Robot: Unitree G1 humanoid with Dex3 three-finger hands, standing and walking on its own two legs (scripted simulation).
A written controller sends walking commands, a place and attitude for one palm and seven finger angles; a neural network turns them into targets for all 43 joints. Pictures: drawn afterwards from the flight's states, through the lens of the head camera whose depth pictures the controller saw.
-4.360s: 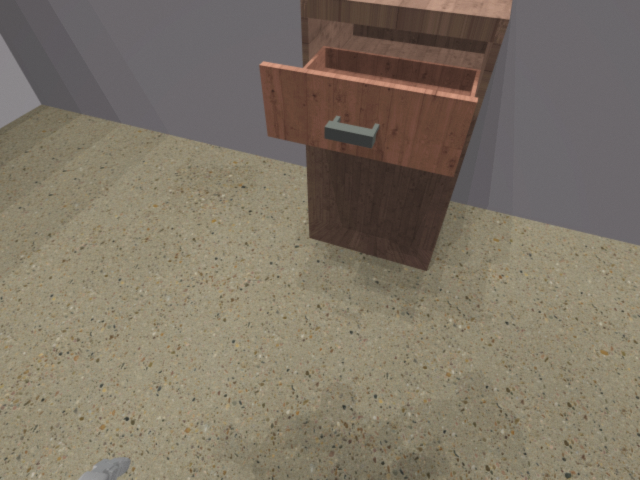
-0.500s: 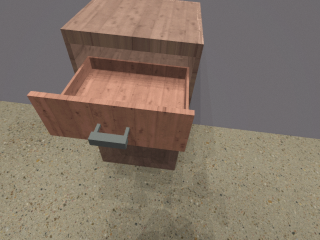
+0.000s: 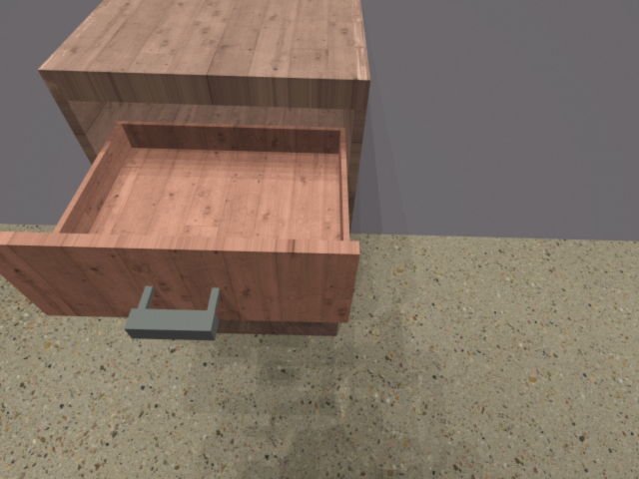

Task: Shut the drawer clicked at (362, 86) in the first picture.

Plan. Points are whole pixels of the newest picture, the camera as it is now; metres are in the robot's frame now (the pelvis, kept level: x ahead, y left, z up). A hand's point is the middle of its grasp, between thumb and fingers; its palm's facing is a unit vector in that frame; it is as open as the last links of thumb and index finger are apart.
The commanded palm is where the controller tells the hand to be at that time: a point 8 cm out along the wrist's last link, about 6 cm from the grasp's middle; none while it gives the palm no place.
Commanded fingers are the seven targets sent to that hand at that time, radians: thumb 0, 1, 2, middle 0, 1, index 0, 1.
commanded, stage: come to a stop and stand still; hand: left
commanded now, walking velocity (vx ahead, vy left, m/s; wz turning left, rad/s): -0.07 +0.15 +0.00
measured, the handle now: (177, 309) +0.32 +0.20 +0.01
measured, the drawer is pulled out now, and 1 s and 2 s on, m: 0.29 0.29 0.29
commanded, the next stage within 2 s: look again from close up in 0.70 s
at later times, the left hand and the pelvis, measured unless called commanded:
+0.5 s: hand out of the picture -0.05 +0.20 -0.18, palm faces +0.10 -0.98 -0.19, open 7.3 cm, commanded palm none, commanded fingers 0.00 0.90 0.90 -0.20 -0.30 -0.20 -0.30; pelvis -0.06 +0.02 +0.00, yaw +0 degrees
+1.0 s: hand out of the picture -0.02 +0.17 -0.18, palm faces -0.03 -0.97 -0.23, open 7.3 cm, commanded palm none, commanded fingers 0.00 0.90 0.90 -0.20 -0.30 -0.20 -0.30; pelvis -0.05 +0.00 -0.01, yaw -1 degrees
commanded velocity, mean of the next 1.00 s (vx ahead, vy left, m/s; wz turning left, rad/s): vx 0.06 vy -0.01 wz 0.00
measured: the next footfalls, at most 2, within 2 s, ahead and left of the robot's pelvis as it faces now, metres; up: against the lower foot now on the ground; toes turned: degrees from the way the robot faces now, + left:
right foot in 0.02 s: +0.04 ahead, -0.12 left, +0.00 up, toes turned -5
left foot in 0.44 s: -0.04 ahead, +0.13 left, +0.00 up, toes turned +0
